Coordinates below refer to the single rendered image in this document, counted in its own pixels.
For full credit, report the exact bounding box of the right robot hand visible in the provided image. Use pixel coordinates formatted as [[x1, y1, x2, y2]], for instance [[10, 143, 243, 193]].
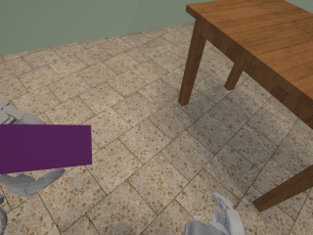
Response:
[[208, 192, 246, 235]]

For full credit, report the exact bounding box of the robot right thigh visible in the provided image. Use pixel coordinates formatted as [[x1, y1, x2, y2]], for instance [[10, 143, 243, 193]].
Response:
[[184, 220, 212, 235]]

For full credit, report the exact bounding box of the left robot hand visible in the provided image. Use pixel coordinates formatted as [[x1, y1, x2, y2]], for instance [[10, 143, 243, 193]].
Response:
[[0, 100, 66, 200]]

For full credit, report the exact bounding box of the sponge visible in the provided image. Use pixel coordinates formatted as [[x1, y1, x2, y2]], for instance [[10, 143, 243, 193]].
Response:
[[0, 123, 92, 174]]

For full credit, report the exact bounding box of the table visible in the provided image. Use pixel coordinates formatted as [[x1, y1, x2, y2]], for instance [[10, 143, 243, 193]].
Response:
[[178, 0, 313, 212]]

